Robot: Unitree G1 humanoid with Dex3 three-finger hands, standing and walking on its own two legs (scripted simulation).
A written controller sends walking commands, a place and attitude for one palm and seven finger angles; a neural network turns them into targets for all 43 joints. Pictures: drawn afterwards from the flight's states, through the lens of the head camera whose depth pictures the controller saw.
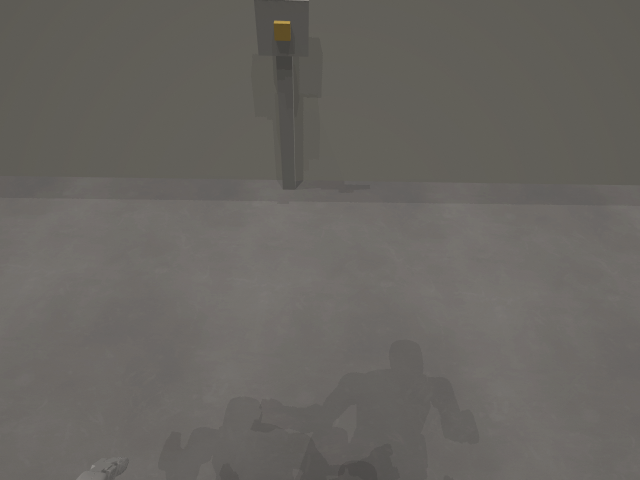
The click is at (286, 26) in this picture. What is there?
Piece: button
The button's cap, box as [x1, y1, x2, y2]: [274, 21, 290, 40]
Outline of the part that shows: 274,21 275,40 289,40 289,21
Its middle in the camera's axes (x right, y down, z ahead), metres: -0.13 -0.71 +1.32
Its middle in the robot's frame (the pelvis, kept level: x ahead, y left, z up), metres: +1.46 +0.21 -0.02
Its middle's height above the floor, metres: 0.75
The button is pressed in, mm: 0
